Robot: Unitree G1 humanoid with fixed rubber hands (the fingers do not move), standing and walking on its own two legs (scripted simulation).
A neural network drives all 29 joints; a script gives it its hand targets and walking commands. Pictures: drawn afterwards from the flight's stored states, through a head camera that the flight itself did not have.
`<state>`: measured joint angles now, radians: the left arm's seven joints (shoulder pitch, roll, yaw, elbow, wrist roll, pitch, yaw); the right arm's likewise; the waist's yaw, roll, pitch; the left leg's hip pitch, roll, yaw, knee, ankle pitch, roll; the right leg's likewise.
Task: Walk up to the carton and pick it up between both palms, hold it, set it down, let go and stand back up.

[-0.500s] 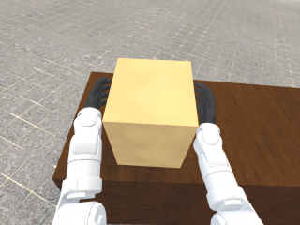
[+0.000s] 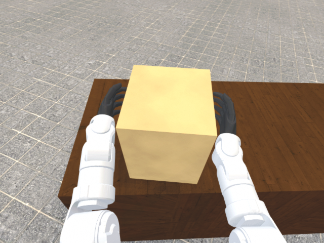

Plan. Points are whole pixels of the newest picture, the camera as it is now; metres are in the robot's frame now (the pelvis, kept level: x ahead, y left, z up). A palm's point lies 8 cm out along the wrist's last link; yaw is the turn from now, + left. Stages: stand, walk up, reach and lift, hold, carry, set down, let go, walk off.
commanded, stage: set down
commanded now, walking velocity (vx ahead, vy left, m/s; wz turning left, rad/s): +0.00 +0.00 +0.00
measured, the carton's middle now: (167, 127) +0.40 -0.05 +0.07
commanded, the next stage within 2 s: none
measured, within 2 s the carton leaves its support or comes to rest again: rests again in 1.82 s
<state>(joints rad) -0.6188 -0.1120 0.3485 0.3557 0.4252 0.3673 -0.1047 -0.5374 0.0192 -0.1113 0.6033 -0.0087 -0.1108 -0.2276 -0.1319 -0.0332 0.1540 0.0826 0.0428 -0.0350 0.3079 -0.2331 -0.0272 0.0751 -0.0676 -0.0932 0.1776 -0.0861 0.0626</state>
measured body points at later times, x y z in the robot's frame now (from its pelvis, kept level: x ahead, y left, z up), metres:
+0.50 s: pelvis +0.00 +0.00 +0.00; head +0.02 +0.02 +0.45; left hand +0.43 +0.10 +0.09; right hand +0.37 -0.19 +0.10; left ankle -0.03 +0.13 -0.75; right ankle +0.02 -0.16 -0.75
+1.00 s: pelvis +0.02 +0.00 +0.00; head +0.06 +0.01 +0.45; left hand +0.46 +0.09 +0.07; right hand +0.38 -0.20 +0.07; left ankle -0.03 +0.13 -0.75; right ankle +0.02 -0.16 -0.75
